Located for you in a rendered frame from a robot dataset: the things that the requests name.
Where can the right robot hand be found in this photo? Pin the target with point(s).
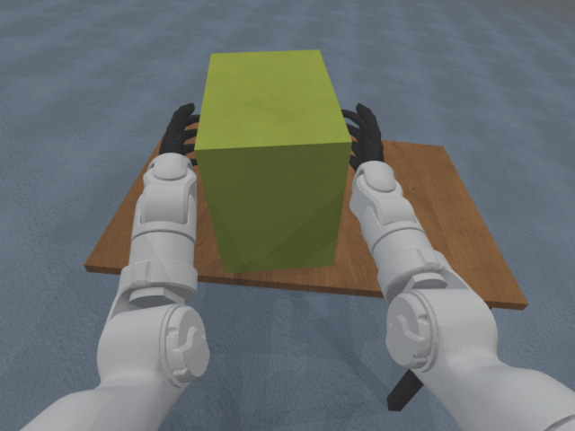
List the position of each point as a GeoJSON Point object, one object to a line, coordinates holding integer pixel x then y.
{"type": "Point", "coordinates": [369, 146]}

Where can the robot right forearm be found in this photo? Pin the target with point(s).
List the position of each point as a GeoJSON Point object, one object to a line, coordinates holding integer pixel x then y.
{"type": "Point", "coordinates": [402, 252]}

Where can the table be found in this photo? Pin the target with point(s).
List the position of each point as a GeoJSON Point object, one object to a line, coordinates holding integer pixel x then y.
{"type": "Point", "coordinates": [440, 201]}

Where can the carton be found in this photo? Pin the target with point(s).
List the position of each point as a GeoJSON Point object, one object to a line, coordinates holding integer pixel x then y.
{"type": "Point", "coordinates": [273, 153]}

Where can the left robot upper arm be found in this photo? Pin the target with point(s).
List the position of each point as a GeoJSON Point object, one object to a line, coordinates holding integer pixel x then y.
{"type": "Point", "coordinates": [146, 359]}

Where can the right robot upper arm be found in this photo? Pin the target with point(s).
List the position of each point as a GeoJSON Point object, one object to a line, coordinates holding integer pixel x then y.
{"type": "Point", "coordinates": [448, 338]}

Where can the left robot hand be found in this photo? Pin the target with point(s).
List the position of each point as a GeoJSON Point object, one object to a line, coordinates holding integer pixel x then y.
{"type": "Point", "coordinates": [175, 136]}

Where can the robot left forearm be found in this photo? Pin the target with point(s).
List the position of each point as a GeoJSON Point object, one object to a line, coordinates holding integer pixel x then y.
{"type": "Point", "coordinates": [160, 269]}

